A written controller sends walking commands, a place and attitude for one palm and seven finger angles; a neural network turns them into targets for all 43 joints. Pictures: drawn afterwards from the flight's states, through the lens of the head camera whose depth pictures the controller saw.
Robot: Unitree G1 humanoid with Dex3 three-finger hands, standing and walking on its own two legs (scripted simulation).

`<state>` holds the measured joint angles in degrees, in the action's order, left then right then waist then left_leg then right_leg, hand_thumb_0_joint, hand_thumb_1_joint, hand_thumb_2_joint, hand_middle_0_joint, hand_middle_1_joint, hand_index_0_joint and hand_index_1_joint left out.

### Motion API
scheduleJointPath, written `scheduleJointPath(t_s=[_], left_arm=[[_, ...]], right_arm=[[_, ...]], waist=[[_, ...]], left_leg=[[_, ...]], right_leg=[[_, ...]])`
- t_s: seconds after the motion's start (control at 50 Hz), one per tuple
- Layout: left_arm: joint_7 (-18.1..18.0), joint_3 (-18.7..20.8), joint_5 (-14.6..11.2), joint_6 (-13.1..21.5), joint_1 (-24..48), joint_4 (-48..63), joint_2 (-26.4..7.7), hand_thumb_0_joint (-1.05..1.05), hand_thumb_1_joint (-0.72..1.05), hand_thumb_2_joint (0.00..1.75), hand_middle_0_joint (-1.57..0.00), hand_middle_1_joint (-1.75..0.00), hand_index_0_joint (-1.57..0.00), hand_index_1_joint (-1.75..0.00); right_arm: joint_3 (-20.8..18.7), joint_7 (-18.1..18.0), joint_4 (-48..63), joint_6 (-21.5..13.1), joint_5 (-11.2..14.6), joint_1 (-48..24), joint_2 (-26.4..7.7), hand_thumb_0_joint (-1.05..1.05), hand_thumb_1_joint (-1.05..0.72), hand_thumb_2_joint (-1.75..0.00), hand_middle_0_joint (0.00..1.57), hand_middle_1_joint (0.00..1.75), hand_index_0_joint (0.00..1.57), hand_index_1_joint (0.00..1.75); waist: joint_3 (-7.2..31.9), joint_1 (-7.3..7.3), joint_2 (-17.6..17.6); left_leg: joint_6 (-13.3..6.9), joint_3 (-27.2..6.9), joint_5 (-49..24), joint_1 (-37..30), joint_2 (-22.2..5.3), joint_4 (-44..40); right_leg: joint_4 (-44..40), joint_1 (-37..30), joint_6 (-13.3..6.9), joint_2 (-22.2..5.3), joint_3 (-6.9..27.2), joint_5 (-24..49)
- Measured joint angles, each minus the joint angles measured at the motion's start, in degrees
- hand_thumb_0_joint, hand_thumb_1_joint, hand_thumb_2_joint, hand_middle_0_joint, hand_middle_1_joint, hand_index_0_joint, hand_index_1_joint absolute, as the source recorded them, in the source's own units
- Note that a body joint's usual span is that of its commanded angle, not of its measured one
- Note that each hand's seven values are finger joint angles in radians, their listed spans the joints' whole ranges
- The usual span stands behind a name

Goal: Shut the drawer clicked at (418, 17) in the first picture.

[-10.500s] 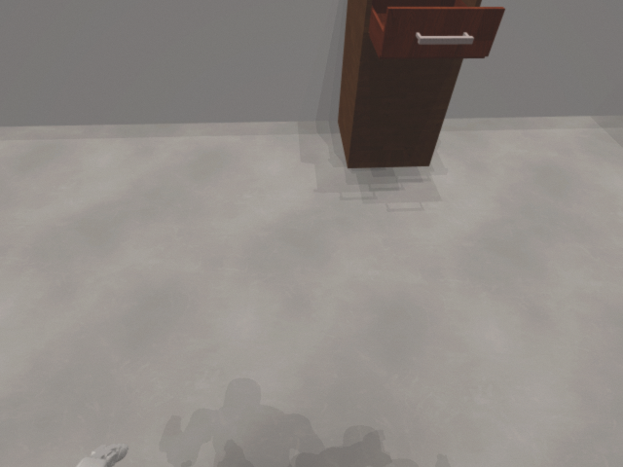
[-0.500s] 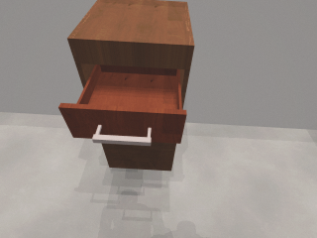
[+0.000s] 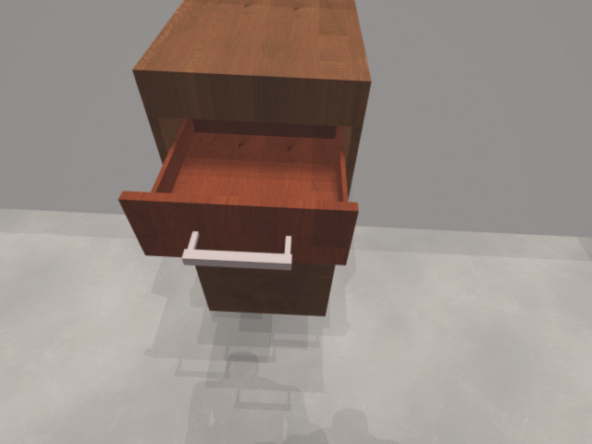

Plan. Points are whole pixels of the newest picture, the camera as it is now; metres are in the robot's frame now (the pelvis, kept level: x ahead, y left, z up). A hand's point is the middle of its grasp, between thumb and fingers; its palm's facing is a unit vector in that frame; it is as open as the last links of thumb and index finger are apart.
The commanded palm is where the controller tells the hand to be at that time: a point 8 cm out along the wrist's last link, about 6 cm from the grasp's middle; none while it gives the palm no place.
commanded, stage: look again from close up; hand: left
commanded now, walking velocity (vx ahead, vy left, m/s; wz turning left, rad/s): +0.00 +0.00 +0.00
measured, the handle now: (239, 249) +0.42 +0.12 -0.02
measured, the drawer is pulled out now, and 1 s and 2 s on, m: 0.23 0.23 0.23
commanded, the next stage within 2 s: shuffle to correct the standing spot in 0.44 s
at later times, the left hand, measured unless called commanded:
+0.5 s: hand out of the picture -0.02 +0.12 -0.18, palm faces +0.05 -0.99 -0.15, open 7.3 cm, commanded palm none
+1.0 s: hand out of the picture +0.05 +0.08 -0.18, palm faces +0.04 -0.98 -0.22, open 7.3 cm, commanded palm none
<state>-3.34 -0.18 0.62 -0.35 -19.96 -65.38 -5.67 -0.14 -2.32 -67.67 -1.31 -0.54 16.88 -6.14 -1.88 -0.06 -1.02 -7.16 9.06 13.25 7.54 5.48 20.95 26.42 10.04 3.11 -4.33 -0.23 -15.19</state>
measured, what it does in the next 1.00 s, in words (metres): steps to the right: right foot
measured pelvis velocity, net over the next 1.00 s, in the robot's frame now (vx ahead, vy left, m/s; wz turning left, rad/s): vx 0.06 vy -0.09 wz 0.01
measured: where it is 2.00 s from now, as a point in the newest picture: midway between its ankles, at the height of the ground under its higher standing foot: outside the picture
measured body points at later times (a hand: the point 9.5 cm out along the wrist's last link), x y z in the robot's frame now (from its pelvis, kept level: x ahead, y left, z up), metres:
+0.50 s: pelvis +0.01 -0.02 +0.00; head +0.02 -0.02 +0.45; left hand -0.02 +0.17 -0.16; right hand -0.01 -0.23 -0.16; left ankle -0.01 +0.03 -0.74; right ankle -0.01 -0.16 -0.74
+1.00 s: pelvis +0.06 -0.09 -0.01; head +0.09 -0.11 +0.44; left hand +0.05 +0.13 -0.16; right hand -0.01 -0.30 -0.17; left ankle -0.01 +0.03 -0.74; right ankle +0.06 -0.19 -0.74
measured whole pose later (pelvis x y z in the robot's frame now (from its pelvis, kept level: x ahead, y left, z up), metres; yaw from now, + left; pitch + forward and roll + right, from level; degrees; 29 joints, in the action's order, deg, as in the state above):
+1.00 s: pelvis +0.06 -0.09 -0.01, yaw +0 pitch +1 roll +1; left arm -1.7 1.9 1.1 1.0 -17.3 -62.8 -7.5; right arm -1.0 -2.6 -68.3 -0.3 -1.1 20.2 -7.8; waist -2.9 1.3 1.0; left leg 0.0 5.9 22.8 8.8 -1.8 30.2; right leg 32.7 16.0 -1.3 -2.3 -5.5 -15.9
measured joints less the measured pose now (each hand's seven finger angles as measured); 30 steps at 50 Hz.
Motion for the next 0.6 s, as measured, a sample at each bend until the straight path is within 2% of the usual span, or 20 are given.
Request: scheduleJointPath(t_s=[0.6], left_arm=[[0.19,-0.03,-0.10,0.79,1.67,0.20,0.18,0.00,0.91,0.90,-0.20,-0.30,-0.20,-0.30]], right_arm=[[0.29,0.00,-0.41,-0.32,0.02,-0.59,0.29,0.00,-0.91,-0.90,0.20,0.30,0.20,0.30]], waist=[[-0.17,0.32,0.22]], left_leg=[[2.18,-0.99,0.77,-0.26,-2.22,0.59]], right_leg=[[-1.31,-1.22,-1.91,2.16,-1.10,-0.26]])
